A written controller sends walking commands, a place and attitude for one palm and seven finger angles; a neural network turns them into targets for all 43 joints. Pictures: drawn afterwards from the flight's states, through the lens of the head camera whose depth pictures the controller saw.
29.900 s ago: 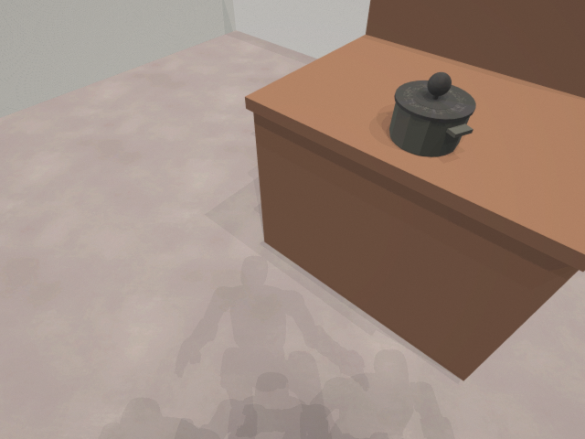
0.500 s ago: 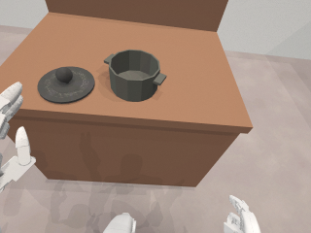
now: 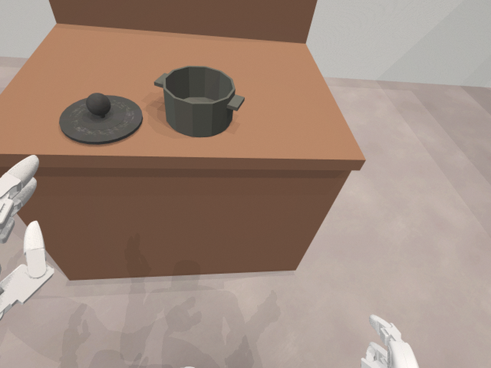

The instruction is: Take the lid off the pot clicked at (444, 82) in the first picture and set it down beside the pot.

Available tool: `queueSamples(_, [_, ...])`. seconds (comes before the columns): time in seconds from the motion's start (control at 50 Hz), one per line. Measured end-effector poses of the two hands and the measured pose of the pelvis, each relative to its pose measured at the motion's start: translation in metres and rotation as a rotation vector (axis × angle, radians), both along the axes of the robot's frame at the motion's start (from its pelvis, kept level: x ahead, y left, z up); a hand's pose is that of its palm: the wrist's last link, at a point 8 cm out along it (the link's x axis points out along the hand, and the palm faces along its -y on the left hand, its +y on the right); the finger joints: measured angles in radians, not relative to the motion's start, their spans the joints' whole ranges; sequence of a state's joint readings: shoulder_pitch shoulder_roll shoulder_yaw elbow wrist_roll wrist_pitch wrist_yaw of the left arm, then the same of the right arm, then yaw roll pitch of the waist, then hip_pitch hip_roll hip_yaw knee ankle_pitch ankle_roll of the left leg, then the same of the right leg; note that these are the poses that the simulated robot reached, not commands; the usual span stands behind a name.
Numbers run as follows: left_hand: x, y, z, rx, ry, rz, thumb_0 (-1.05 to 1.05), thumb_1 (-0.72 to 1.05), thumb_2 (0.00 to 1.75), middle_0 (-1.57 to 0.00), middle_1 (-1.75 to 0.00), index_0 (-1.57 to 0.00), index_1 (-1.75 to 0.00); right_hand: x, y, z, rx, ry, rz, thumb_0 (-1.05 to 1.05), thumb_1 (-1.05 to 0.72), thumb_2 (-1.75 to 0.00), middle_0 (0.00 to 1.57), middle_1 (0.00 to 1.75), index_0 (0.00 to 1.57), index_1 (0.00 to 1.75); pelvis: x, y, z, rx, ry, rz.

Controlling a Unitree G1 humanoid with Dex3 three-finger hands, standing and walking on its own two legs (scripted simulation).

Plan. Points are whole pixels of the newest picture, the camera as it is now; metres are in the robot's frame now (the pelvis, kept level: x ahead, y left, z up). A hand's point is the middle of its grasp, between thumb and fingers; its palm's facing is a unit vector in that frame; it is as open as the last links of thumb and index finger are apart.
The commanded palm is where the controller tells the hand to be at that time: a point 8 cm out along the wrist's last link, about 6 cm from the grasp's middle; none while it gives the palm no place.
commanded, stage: stop stepping back and stand still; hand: left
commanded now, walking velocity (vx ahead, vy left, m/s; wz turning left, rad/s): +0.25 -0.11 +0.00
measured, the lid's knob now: (98, 104) +0.67 +0.37 +0.03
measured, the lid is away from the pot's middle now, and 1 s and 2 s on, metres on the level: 0.24 0.24 0.24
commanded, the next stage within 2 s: let the arm hang, fingers relaxed in 1.56 s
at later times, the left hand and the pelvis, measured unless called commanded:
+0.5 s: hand out of the picture +0.12 +0.26 +0.18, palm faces +0.38 -0.83 -0.40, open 7.4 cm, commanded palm +0.05 +0.30 +0.20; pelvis -0.07 +0.02 +0.01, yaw +3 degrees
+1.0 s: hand out of the picture -0.05 +0.22 -0.17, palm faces +0.13 -0.98 -0.17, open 7.1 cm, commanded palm none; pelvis -0.02 +0.04 +0.02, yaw +8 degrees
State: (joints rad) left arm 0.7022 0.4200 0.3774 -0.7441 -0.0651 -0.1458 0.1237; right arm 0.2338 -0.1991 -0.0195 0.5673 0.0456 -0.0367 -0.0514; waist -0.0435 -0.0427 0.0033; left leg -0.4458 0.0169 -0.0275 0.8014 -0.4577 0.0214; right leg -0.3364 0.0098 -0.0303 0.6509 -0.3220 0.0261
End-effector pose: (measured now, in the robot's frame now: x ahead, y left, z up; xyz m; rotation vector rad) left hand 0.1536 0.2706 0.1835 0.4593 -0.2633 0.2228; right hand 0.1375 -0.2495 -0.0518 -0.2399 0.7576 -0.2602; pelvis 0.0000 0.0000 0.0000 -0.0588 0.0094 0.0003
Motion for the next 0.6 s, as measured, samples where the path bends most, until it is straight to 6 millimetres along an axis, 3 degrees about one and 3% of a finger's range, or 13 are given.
queueSamples(0.06, [-0.015,0.01,0.007,0.051,-0.063,0.011,0.02,0.89,0.9,-0.21,-0.3,-0.21,-0.3,-0.011,0.004,-0.003,-0.018,-0.029,0.008,0.01,-0.91,-0.9,0.2,0.3,0.2,0.29,-0.019,0.005,-0.006,0.02,-0.016,0.001])
queueSamples(0.18, [-0.043,0.018,0.021,0.066,-0.024,0.075,0.01,0.89,0.9,-0.21,-0.3,-0.21,-0.3,-0.035,0.03,-0.001,0.082,-0.014,0.073,0.01,-0.91,-0.9,0.2,0.3,0.2,0.29,-0.039,0.003,0.011,0.034,-0.01,0.012])
queueSamples(0.32, [-0.078,0.011,0.011,-0.01,0.043,0.098,0.01,0.89,0.9,-0.21,-0.3,-0.21,-0.3,-0.048,0.041,-0.007,0.098,0.051,0.128,0.01,-0.9,-0.9,0.21,0.3,0.2,0.3,-0.059,0.003,0.018,0.045,-0.017,0.021])
queueSamples(0.42, [-0.08,0.02,0.01,-0.048,0.006,0.139,0.01,0.89,0.9,-0.21,-0.3,-0.21,-0.3,-0.049,0.039,0.001,0.043,0.014,0.114,0.01,-0.9,-0.9,0.21,0.3,0.2,0.3,-0.062,0.012,0.018,0.061,-0.001,0.032])
queueSamples(0.6, [-0.077,0.023,0.018,0.061,0.04,0.143,0.01,0.89,0.9,-0.21,-0.3,-0.21,-0.3,-0.036,0.046,-0.009,0.095,-0.029,0.119,0.01,-0.91,-0.9,0.2,0.3,0.2,0.29,-0.06,0.013,0.012,0.058,-0.019,0.073])
